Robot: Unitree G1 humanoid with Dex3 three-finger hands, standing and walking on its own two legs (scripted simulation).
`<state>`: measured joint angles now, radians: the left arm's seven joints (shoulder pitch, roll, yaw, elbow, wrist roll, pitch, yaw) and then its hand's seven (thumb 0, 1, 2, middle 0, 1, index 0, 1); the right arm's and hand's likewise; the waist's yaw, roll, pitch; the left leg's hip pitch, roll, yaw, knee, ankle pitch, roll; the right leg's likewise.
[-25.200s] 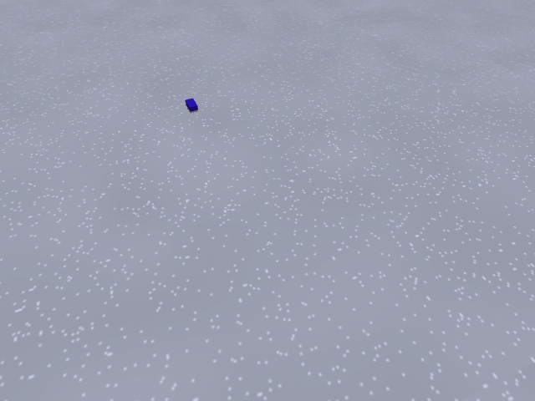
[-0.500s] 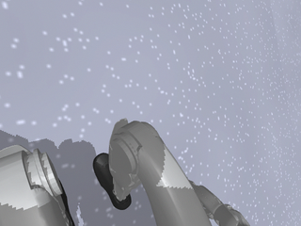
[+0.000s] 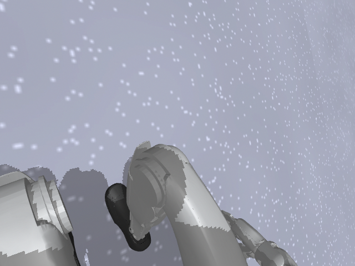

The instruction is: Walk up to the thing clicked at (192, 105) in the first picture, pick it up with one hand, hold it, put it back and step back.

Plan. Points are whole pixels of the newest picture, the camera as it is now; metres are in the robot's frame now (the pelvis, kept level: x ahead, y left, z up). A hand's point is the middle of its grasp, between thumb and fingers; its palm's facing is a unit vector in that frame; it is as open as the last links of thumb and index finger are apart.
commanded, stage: rest palm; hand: left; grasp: from above
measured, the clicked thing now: out of the picture +0.43 +0.40 -0.30
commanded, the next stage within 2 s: go down in 1.46 s
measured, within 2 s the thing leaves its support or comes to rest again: neither
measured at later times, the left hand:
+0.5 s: hand out of the picture +0.41 +0.38 -0.26, palm faces -0.44 -0.16 -0.88, open 12.5 cm
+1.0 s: hand out of the picture +0.41 +0.39 -0.26, palm faces -0.49 -0.17 -0.86, open 12.5 cm
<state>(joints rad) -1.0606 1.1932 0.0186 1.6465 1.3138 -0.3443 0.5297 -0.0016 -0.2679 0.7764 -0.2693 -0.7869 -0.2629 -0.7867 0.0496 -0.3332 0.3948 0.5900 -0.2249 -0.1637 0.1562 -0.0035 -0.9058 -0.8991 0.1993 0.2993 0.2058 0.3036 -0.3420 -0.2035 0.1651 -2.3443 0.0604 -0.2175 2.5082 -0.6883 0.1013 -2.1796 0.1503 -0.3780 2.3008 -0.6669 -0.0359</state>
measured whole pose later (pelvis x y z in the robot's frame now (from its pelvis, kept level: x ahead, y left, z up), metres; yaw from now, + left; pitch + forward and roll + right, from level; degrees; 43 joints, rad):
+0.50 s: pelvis +0.00 -0.01 +0.00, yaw +1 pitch +26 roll -18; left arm -1.02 1.19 0.06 1.61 1.33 -0.41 0.54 0.00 -0.20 0.72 -0.31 -0.76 -0.31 -0.75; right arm 0.03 -0.35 0.41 0.56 -0.24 -0.14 0.16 0.00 -0.90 -0.90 0.20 0.30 0.21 0.30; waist -0.33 -0.21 0.21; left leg -2.31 0.06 -0.23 2.49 -0.68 0.08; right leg -2.16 0.15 -0.39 2.29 -0.65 -0.05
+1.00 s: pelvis +0.00 +0.00 +0.01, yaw +0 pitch +27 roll -19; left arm -1.02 1.17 0.03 1.58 1.29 -0.38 0.46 0.00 -0.19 0.71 -0.32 -0.74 -0.32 -0.74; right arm 0.05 -0.32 0.41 0.56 -0.22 -0.14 0.17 0.00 -0.91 -0.90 0.20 0.30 0.21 0.30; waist -0.33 -0.19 0.19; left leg -2.32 0.05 -0.23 2.49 -0.70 0.09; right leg -2.15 0.15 -0.38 2.28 -0.67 -0.04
